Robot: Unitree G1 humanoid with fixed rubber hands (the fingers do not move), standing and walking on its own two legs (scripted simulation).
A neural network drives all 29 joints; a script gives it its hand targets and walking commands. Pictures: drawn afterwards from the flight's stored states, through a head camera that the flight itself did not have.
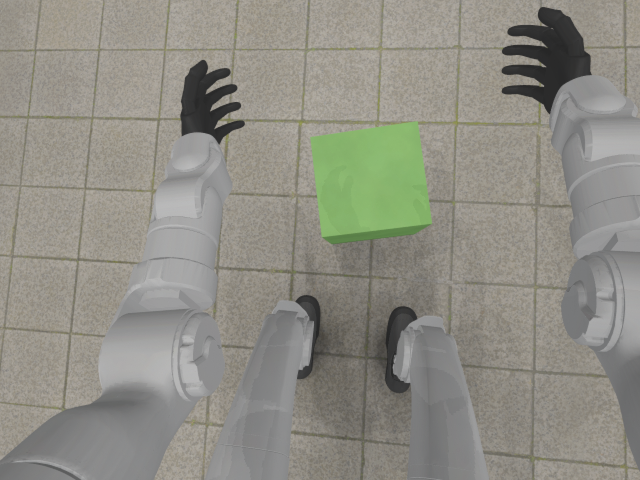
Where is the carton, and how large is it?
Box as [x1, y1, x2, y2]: [310, 121, 431, 243]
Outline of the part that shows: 417,121 310,137 322,237 331,243 338,243 412,234 431,223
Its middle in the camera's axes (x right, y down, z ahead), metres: +0.11 -0.10 +0.86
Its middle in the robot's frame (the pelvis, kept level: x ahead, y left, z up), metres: +0.50 +0.01 -0.52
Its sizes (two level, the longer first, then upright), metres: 0.210 0.200 0.250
